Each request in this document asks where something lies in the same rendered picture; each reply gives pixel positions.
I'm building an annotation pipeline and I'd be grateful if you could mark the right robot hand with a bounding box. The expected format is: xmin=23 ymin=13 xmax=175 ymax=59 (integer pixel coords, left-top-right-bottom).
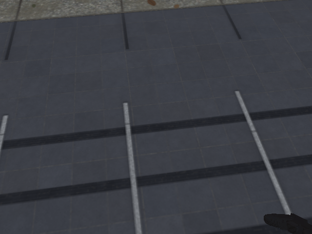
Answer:
xmin=263 ymin=214 xmax=312 ymax=234

